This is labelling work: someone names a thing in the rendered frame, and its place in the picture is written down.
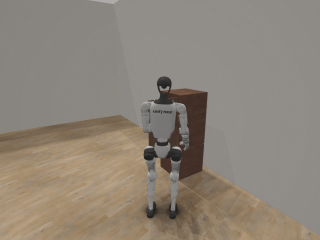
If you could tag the robot right upper arm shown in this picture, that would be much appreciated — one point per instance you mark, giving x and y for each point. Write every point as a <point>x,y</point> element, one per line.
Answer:
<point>183,120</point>

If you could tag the robot right forearm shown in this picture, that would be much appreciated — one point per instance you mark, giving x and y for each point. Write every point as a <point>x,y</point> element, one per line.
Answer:
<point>185,138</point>

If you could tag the left robot thigh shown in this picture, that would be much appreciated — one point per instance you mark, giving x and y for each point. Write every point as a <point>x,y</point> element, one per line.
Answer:
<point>149,156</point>

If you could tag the robot left upper arm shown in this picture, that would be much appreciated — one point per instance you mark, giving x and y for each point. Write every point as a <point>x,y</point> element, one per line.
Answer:
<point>145,116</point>

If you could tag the cupboard door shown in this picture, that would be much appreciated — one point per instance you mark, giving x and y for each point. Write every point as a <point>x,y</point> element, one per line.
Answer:
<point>173,139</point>

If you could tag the humanoid robot torso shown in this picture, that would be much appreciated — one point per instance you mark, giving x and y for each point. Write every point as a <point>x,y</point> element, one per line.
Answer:
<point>162,125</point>

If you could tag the robot right hand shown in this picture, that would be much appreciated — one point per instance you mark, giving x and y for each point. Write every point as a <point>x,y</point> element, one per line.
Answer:
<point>186,145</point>

